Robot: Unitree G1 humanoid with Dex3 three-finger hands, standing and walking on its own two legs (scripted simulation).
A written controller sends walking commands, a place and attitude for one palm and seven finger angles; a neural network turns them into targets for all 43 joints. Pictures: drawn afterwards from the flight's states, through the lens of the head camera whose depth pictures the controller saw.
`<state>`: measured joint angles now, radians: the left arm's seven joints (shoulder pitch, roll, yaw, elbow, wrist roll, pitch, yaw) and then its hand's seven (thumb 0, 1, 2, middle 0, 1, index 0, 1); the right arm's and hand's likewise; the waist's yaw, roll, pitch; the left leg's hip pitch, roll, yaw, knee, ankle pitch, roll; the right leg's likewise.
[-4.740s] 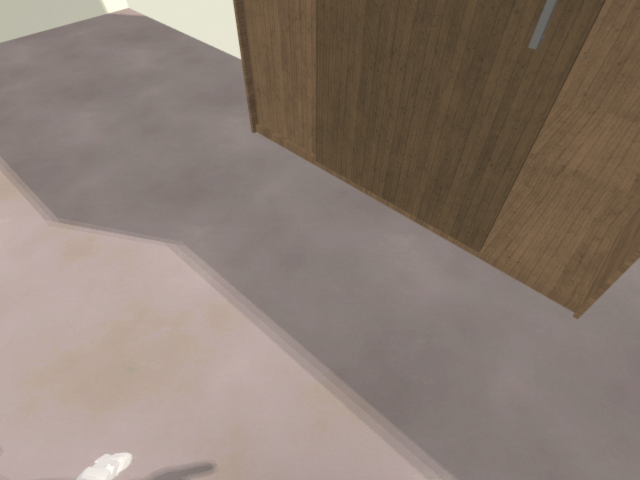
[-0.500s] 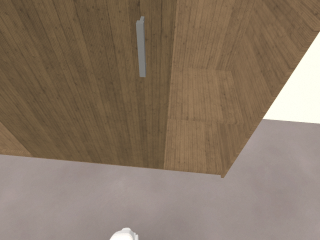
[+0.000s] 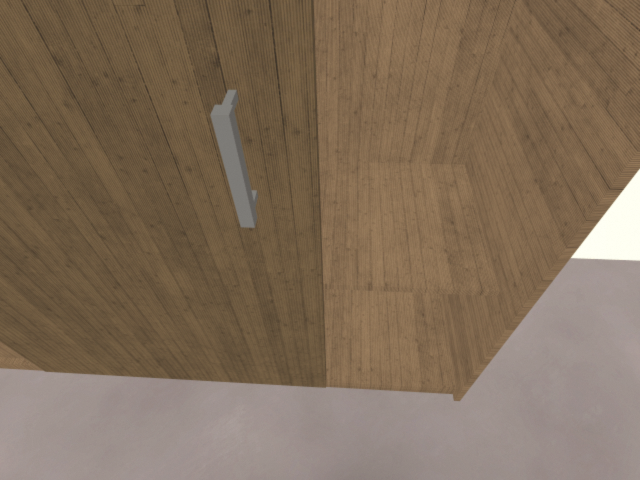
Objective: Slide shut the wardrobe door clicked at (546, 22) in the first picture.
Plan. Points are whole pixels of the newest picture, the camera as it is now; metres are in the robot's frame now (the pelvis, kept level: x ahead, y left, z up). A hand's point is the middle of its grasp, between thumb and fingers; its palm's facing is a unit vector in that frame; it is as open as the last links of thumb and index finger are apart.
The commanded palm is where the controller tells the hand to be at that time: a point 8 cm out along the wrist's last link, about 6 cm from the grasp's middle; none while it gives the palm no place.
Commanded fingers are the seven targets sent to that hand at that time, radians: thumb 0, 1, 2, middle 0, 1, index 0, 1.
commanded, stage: come to a stop and stand still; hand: left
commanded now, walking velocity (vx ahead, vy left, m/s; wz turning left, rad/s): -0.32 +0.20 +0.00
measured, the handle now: (240, 163) +0.45 +0.12 +0.16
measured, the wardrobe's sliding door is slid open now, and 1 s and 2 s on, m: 0.39 0.39 0.39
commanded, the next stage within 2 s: look again from close up in 1.30 s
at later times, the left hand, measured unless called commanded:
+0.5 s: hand out of the picture -0.04 +0.26 -0.18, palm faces +0.11 -0.97 -0.23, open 7.4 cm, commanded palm none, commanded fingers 0.00 0.90 0.90 -0.20 -0.30 -0.20 -0.30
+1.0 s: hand out of the picture -0.11 +0.22 -0.16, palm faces +0.05 -0.98 -0.19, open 7.4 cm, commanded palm none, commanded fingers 0.00 0.90 0.90 -0.20 -0.30 -0.20 -0.30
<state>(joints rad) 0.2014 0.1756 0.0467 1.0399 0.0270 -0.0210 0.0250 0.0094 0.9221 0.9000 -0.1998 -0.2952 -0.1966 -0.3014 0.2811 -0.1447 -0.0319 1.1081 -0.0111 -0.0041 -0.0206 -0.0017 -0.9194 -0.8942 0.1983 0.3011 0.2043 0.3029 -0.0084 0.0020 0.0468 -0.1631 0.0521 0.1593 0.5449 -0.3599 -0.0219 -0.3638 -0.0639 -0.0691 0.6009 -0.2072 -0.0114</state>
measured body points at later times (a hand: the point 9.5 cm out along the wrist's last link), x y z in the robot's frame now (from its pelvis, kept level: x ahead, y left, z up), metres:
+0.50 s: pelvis -0.06 +0.05 +0.00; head -0.06 +0.07 +0.45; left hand -0.04 +0.31 -0.16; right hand +0.01 -0.19 -0.13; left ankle -0.08 +0.16 -0.73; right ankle +0.04 -0.09 -0.71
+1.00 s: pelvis -0.10 +0.06 +0.02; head -0.11 +0.04 +0.47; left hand -0.11 +0.27 -0.14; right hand -0.12 -0.14 -0.16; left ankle -0.08 +0.16 -0.73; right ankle -0.14 -0.03 -0.73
